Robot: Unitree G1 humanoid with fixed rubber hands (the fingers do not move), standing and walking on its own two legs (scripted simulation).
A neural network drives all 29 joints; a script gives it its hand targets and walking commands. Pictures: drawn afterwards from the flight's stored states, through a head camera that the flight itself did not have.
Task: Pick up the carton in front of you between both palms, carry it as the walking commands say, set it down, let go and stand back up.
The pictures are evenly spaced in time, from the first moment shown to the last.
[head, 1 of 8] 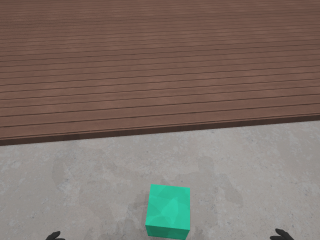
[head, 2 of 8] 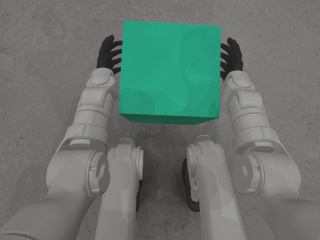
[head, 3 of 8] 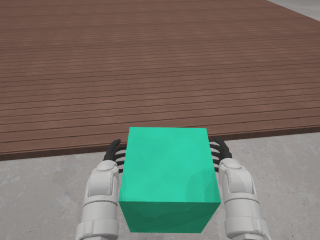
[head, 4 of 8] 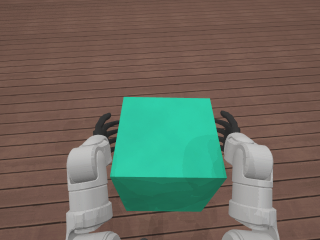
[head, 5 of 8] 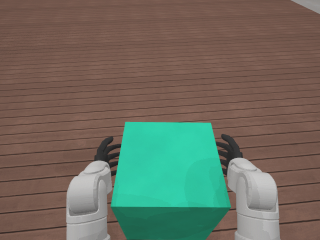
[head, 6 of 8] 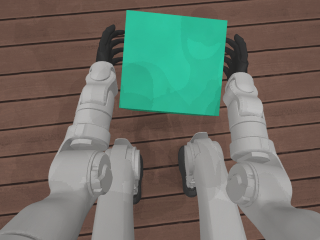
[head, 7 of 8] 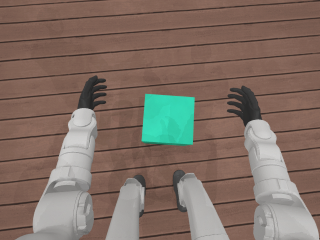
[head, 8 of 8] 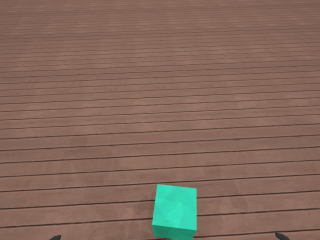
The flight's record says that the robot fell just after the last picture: no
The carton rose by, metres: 0.83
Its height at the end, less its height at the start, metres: +0.08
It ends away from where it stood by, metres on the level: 3.22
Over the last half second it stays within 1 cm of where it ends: yes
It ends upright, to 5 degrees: yes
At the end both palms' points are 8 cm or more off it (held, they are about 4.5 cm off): yes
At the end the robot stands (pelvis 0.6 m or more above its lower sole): yes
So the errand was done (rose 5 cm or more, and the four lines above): yes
